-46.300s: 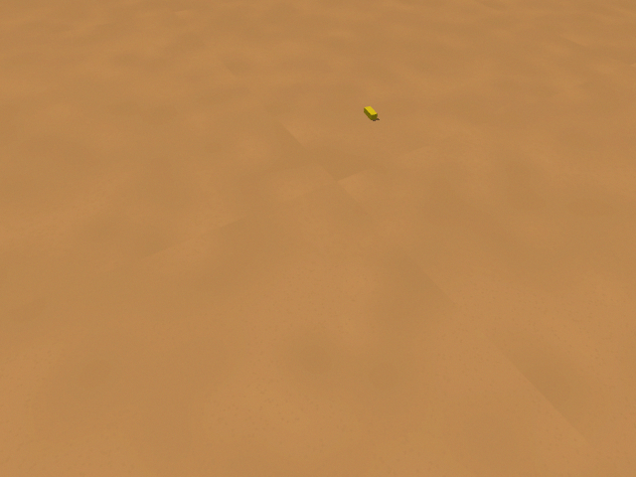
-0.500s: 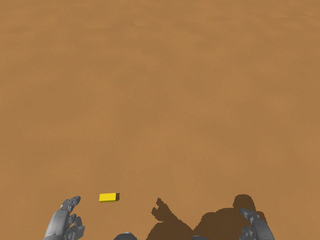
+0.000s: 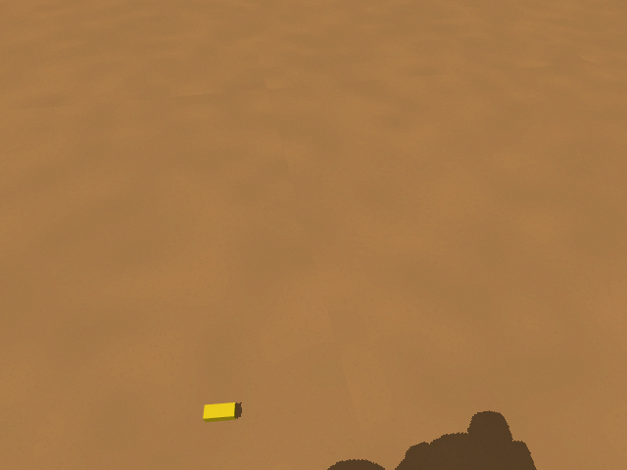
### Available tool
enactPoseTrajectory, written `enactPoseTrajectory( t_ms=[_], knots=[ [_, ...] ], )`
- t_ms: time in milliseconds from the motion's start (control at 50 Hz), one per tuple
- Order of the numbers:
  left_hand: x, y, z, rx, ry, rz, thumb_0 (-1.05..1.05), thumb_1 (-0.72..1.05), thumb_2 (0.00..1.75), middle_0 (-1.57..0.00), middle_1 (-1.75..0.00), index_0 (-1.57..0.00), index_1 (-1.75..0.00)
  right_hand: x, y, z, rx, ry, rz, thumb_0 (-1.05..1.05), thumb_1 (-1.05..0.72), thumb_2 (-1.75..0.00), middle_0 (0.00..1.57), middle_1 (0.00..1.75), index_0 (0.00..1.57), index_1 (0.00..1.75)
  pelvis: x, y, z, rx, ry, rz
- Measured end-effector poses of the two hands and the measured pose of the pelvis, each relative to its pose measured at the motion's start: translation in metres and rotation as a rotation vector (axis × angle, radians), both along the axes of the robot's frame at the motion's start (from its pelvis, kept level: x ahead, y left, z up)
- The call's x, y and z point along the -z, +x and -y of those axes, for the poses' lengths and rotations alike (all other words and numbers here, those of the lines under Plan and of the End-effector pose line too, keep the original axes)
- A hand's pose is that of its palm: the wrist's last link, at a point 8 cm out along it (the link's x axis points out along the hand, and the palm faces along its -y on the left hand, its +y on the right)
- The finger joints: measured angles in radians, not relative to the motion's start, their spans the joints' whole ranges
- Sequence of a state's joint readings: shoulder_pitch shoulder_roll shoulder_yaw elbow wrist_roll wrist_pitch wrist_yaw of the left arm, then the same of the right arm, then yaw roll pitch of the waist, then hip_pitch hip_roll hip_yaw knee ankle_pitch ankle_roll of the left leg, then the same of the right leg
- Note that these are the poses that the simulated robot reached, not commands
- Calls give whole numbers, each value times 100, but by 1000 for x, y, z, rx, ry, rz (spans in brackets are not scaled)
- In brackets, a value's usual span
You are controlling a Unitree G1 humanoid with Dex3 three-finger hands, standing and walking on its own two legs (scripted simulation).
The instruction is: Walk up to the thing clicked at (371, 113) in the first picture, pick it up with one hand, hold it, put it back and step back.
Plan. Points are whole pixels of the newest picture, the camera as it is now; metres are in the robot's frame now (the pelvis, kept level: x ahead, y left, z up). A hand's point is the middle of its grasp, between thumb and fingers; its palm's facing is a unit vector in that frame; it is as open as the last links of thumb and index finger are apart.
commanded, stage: stand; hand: left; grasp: from above
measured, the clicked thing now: (220, 412) +0.43 +0.29 -0.75
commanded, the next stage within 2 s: step back in 1.88 s
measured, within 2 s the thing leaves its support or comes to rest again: neither
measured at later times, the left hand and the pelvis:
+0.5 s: hand out of the picture +0.03 +0.23 -0.15, palm faces +0.01 -0.94 -0.35, open 7.4 cm; pelvis -0.01 -0.01 +0.01, yaw +0 degrees
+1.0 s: hand out of the picture +0.08 +0.23 -0.15, palm faces +0.00 -0.95 -0.32, open 7.4 cm; pelvis +0.01 -0.01 +0.01, yaw +0 degrees
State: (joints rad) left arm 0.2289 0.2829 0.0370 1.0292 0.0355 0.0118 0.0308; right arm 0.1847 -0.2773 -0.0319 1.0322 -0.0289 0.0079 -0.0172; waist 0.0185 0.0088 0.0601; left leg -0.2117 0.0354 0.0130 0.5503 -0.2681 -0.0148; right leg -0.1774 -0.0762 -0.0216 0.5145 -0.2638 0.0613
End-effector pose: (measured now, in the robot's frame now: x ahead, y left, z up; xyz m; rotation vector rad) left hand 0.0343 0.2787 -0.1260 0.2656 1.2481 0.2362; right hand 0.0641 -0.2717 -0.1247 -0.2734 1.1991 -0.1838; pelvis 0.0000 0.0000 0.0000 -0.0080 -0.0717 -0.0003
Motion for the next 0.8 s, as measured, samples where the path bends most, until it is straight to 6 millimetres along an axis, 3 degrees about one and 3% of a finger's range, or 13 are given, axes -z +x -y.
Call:
enactPoseTrajectory(
  t_ms=[220,440,800],
  knots=[
    [-9,-9,-5,3,16,-23,0,90,90,-20,-30,-20,-30,-3,-19,9,15,0,-40,1,-91,-90,20,30,20,30,-7,-9,3,-3,6,11],
    [-13,-14,-2,-3,27,-48,0,90,90,-20,-30,-20,-30,-4,-24,25,17,-7,-64,1,-91,-90,20,30,20,30,-9,-10,12,-7,4,8],
    [-11,21,7,21,-3,-38,0,90,90,-20,-30,-20,-30,-7,-13,26,22,-14,-89,1,-91,-90,20,30,20,30,-12,6,12,4,4,-15]
  ],
)
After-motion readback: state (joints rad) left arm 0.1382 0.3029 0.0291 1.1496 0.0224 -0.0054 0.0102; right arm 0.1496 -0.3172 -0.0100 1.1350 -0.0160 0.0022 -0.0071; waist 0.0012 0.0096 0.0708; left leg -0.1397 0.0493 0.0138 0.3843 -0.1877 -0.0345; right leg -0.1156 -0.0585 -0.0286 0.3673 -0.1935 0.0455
